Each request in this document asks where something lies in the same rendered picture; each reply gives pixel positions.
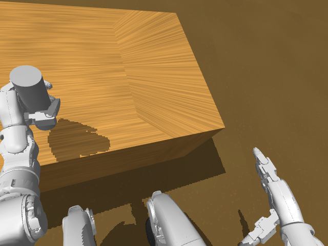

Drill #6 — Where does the right robot foot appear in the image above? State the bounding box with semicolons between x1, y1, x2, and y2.
146;218;156;246

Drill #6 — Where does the left robot hand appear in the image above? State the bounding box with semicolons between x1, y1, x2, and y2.
0;80;60;129

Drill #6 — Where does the left robot arm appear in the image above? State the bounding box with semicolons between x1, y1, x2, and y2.
0;125;48;246

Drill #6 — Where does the right robot hand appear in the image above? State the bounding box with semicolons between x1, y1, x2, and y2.
239;147;304;246

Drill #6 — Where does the can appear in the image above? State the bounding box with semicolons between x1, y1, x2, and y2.
10;65;57;131

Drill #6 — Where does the right robot arm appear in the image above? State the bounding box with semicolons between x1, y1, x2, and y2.
280;222;324;246

